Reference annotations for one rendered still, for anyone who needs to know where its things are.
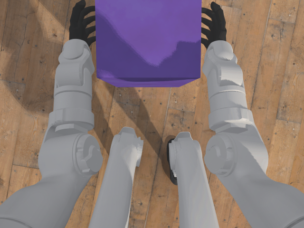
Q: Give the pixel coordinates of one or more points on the left robot thigh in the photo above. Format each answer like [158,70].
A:
[112,208]

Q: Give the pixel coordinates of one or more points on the robot right upper arm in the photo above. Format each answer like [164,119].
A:
[240,162]

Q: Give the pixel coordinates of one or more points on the left robot forearm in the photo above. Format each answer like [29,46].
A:
[72,112]

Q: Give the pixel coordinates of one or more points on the right robot forearm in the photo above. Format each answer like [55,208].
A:
[226,92]

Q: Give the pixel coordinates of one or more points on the robot right hand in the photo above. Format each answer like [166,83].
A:
[217,25]

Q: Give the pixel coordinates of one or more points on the robot left hand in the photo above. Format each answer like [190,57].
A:
[78,24]

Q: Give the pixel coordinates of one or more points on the right robot thigh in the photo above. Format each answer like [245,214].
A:
[196,207]

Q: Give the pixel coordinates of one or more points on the robot thigh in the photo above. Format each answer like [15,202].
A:
[196,207]
[112,208]

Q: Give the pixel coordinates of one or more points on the carton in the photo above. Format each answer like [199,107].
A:
[148,43]

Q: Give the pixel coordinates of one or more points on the robot left upper arm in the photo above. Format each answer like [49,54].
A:
[66,164]

